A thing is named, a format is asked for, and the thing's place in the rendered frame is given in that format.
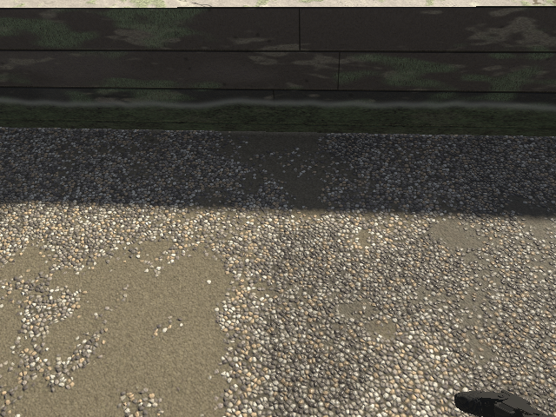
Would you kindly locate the right robot hand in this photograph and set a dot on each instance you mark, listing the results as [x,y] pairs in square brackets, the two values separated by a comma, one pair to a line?
[490,404]

